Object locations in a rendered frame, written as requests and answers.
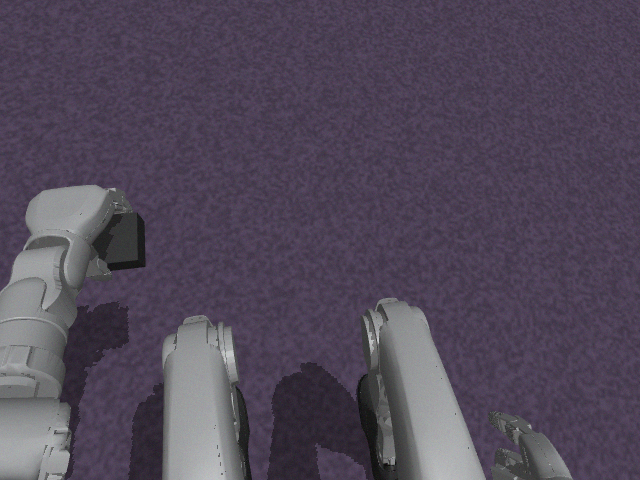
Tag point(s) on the right robot hand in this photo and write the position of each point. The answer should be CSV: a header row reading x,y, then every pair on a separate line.
x,y
539,460

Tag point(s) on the left robot arm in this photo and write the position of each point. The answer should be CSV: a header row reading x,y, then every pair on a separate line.
x,y
37,308

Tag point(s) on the small box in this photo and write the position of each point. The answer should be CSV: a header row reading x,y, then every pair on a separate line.
x,y
122,243

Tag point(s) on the left robot hand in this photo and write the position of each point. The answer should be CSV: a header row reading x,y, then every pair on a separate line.
x,y
82,210

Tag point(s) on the left robot foot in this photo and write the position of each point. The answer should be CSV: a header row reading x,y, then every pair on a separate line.
x,y
243,436

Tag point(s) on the right robot foot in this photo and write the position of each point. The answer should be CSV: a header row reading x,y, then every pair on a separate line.
x,y
370,426

